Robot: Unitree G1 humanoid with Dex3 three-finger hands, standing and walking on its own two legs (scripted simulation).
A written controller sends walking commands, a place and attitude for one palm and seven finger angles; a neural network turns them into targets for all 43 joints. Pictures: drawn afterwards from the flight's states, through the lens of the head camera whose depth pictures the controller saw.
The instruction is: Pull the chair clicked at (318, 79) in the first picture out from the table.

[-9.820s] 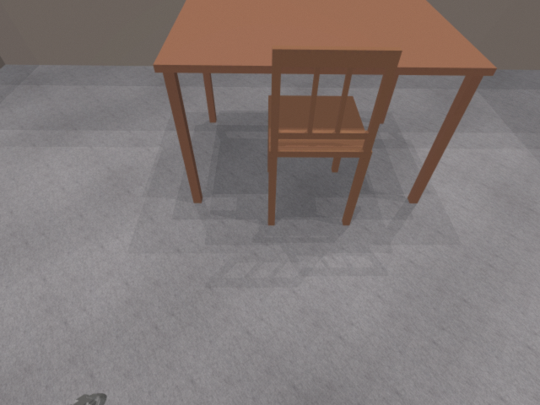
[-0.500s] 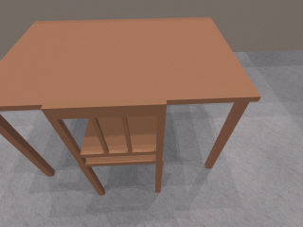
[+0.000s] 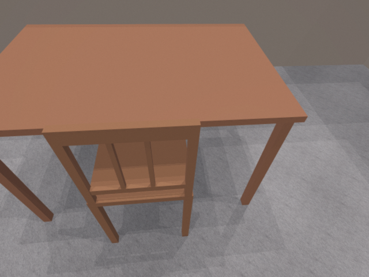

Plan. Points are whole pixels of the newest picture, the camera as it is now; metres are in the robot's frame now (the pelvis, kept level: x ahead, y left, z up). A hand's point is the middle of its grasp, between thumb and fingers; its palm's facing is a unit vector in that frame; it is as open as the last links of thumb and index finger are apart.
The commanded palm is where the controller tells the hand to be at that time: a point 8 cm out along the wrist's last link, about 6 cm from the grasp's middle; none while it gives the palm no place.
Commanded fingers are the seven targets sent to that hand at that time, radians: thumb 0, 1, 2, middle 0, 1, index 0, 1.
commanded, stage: look again from close up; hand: left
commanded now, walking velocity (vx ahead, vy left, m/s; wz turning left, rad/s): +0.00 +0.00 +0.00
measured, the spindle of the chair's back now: (117, 166) +0.44 +0.23 -0.10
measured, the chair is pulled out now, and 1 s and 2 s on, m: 0.00 0.00 0.00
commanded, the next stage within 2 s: raise the hand toward the chair's back in 0.84 s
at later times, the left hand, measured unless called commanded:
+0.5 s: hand out of the picture -0.05 +0.23 -0.17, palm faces +0.01 -0.98 -0.20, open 7.4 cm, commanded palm none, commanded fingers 0.00 0.90 0.90 -0.20 -0.30 -0.20 -0.30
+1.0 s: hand out of the picture -0.01 +0.23 -0.16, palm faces +0.11 -0.98 -0.19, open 7.3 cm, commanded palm +0.07 +0.27 -0.06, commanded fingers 0.00 0.81 0.86 -0.19 -0.29 -0.19 -0.29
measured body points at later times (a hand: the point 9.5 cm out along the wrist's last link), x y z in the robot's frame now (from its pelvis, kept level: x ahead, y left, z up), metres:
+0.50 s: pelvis -0.03 +0.05 +0.01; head -0.02 +0.06 +0.46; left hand -0.05 +0.28 -0.15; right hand -0.02 -0.18 -0.14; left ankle +0.00 +0.10 -0.73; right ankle -0.07 -0.09 -0.73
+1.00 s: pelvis -0.03 +0.06 +0.01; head -0.01 +0.08 +0.46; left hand -0.02 +0.28 -0.14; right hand +0.00 -0.17 -0.14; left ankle +0.00 +0.10 -0.73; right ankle -0.07 -0.09 -0.73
